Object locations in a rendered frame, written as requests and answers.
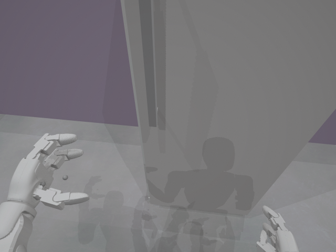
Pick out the left robot hand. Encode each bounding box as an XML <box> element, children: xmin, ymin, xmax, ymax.
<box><xmin>7</xmin><ymin>133</ymin><xmax>90</xmax><ymax>210</ymax></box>

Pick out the right robot hand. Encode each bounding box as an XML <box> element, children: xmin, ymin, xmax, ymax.
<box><xmin>257</xmin><ymin>205</ymin><xmax>299</xmax><ymax>252</ymax></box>

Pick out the fridge door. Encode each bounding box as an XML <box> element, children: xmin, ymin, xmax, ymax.
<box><xmin>124</xmin><ymin>0</ymin><xmax>336</xmax><ymax>215</ymax></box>

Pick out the left robot forearm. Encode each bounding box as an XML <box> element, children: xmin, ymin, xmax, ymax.
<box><xmin>0</xmin><ymin>201</ymin><xmax>37</xmax><ymax>252</ymax></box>

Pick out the handle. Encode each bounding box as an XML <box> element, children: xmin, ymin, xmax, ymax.
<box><xmin>139</xmin><ymin>0</ymin><xmax>158</xmax><ymax>127</ymax></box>

